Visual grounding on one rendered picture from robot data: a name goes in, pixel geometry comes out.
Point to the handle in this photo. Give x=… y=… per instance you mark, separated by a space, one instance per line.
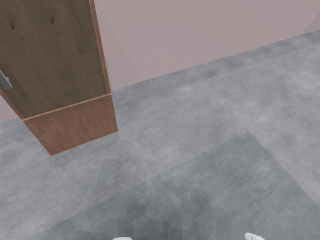
x=5 y=81

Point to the cupboard door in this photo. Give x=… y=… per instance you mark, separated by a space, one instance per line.
x=49 y=52

